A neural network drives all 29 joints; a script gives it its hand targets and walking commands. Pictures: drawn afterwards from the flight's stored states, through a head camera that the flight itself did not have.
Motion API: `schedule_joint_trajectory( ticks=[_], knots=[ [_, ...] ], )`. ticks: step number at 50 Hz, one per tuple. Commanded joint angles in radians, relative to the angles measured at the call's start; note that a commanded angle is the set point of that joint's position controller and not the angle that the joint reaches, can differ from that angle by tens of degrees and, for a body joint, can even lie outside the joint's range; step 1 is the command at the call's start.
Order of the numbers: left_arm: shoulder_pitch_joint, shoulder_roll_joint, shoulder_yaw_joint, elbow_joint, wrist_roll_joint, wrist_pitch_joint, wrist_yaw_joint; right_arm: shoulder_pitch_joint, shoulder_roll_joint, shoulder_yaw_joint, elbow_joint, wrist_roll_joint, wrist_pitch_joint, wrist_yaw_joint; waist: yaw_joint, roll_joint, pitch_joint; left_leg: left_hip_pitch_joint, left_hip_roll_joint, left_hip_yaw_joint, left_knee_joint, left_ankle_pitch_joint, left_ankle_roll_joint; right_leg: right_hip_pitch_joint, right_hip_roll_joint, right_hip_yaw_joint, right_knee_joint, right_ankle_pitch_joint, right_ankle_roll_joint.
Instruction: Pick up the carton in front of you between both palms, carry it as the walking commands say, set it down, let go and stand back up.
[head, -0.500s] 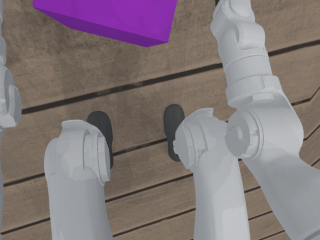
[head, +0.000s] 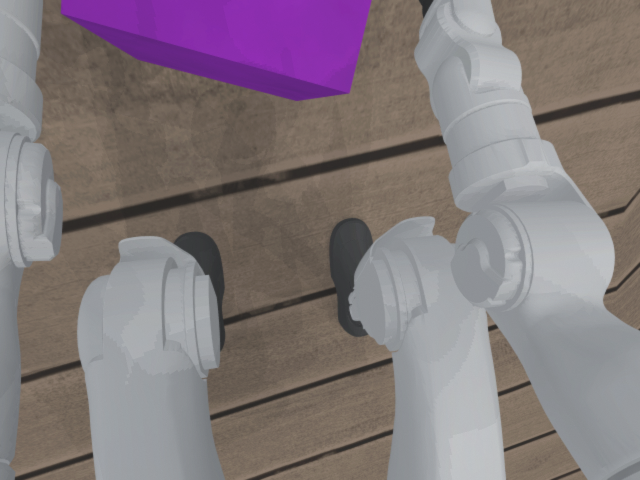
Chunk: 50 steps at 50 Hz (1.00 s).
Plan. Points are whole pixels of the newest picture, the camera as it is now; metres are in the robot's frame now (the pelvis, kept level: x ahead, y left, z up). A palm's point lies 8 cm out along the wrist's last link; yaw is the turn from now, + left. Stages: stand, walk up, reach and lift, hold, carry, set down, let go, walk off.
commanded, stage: reach and lift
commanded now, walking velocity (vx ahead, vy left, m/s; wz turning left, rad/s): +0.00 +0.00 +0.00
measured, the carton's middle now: out of the picture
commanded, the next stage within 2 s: none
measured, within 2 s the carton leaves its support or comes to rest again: leaves its support in 0.48 s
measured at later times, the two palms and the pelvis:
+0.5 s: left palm out of the picture +0.57 +0.21 -0.17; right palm out of the picture +0.55 -0.09 -0.15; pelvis +0.01 +0.01 -0.01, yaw +1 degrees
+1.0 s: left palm out of the picture +0.51 +0.21 +0.03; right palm out of the picture +0.50 -0.09 +0.03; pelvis -0.01 -0.02 +0.09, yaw +6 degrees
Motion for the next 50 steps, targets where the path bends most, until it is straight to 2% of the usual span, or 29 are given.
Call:
schedule_joint_trajectory(
  ticks=[1,4,7,8,9,11,14,18,21,26,29,32,34,38,41,46,50],
  knots=[
    [-0.322,0.045,0.003,-0.1,0.002,-0.015,-0.003,-0.164,-0.038,-0.01,-0.095,-0.013,-0.017,-0.001,-0.018,0.232,-1.123,0.643,0.012,0.012,-0.204,0.309,-0.017,0.493,0.024,-0.102,-0.108,0.33,-0.012],
    [-0.353,-0.032,-0.011,-0.104,0.012,-0.009,-0.011,-0.201,0.037,-0.006,-0.101,-0.028,-0.013,0.006,-0.015,0.232,-1.115,0.641,0.005,0.013,-0.213,0.285,-0.014,0.516,0.036,-0.101,-0.111,0.317,-0.017],
    [-0.391,-0.292,-0.021,-0.097,0.04,0.017,-0.071,-0.266,0.247,-0.03,-0.095,-0.096,0.011,0.051,-0.036,0.24,-1.054,0.62,-0.015,0.01,-0.215,0.248,-0.011,0.522,0.057,-0.1,-0.117,0.284,-0.03],
    [-0.416,-0.447,-0.037,-0.101,0.047,0.032,-0.112,-0.313,0.383,-0.029,-0.105,-0.128,0.028,0.086,-0.05,0.243,-1.032,0.608,-0.028,0.008,-0.206,0.239,-0.008,0.514,0.065,-0.097,-0.117,0.271,-0.038],
    [-0.424,-0.617,-0.047,-0.111,0.053,0.049,-0.157,-0.375,0.529,-0.014,-0.116,-0.147,0.044,0.129,-0.041,0.251,-1.019,0.607,-0.039,0.015,-0.205,0.241,-0.005,0.48,0.073,-0.101,-0.11,0.262,-0.045],
    [-0.386,-0.799,-0.022,-0.142,0.073,0.068,-0.214,-0.426,0.669,-0.014,-0.138,-0.172,0.07,0.192,-0.027,0.249,-0.989,0.579,-0.056,0.032,-0.198,0.268,-0.001,0.448,0.084,-0.104,-0.1,0.261,-0.05],
    [-0.326,-0.932,0.024,-0.191,0.099,0.08,-0.245,-0.433,0.783,0.014,-0.158,-0.179,0.097,0.243,0.002,0.209,-0.975,0.534,-0.069,0.049,-0.195,0.299,0.003,0.434,0.092,-0.113,-0.09,0.269,-0.052],
    [-0.313,-1.011,0.012,-0.255,0.09,0.086,-0.245,-0.439,0.862,0.054,-0.169,-0.152,0.109,0.272,0.011,0.194,-1.05,0.585,-0.076,0.049,-0.187,0.375,0.005,0.407,0.092,-0.114,-0.068,0.316,-0.055],
    [-0.332,-1.075,-0.035,-0.33,0.057,0.085,-0.233,-0.462,0.919,0.109,-0.204,-0.109,0.111,0.278,0.012,0.207,-1.186,0.691,-0.076,0.05,-0.182,0.461,0.002,0.393,0.091,-0.117,-0.054,0.364,-0.054],
    [-0.38,-1.2,-0.134,-0.559,-0.01,0.098,-0.2,-0.483,1.002,0.245,-0.341,-0.018,0.132,0.277,0.02,0.285,-1.572,1.047,-0.08,0.056,-0.173,0.723,-0.022,0.357,0.09,-0.133,-0.086,0.44,-0.047],
    [-0.373,-1.256,-0.147,-0.653,-0.009,0.125,-0.17,-0.503,1.04,0.33,-0.434,0.006,0.164,0.274,0.032,0.324,-1.761,1.213,-0.09,0.071,-0.198,0.799,-0.037,0.352,0.1,-0.142,-0.134,0.436,-0.036],
    [-0.3,-1.316,-0.136,-0.649,0.014,0.161,-0.146,-0.543,1.044,0.399,-0.551,-0.002,0.188,0.273,0.042,0.29,-1.834,1.21,-0.107,0.092,-0.26,0.722,-0.043,0.408,0.113,-0.146,-0.183,0.405,-0.032],
    [-0.268,-1.344,-0.115,-0.622,0.035,0.181,-0.144,-0.546,1.048,0.405,-0.573,-0.021,0.201,0.276,0.037,0.264,-1.79,1.121,-0.12,0.104,-0.315,0.595,-0.043,0.46,0.118,-0.14,-0.223,0.354,-0.036],
    [-0.212,-1.379,-0.008,-0.482,0.11,0.21,-0.169,-0.497,1.053,0.317,-0.483,-0.113,0.226,0.283,0.007,0.23,-1.533,0.838,-0.137,0.124,-0.422,0.268,-0.033,0.493,0.119,-0.121,-0.316,0.184,-0.052],
    [-0.181,-1.381,0.098,-0.372,0.184,0.224,-0.194,-0.455,1.053,0.217,-0.401,-0.202,0.246,0.291,-0.009,0.216,-1.387,0.727,-0.137,0.126,-0.483,0.12,-0.022,0.479,0.116,-0.115,-0.38,0.086,-0.057],
    [-0.131,-1.391,0.219,-0.315,0.275,0.23,-0.211,-0.436,1.099,0.175,-0.371,-0.261,0.264,0.307,0.019,0.173,-1.418,0.729,-0.145,0.135,-0.56,0.111,-0.011,0.545,0.117,-0.106,-0.46,0.083,-0.046],
    [-0.103,-1.43,0.215,-0.359,0.286,0.236,-0.217,-0.408,1.164,0.222,-0.386,-0.251,0.279,0.329,0.04,0.144,-1.51,0.799,-0.151,0.145,-0.606,0.17,-0.011,0.621,0.119,-0.103,-0.51,0.127,-0.036]
  ],
)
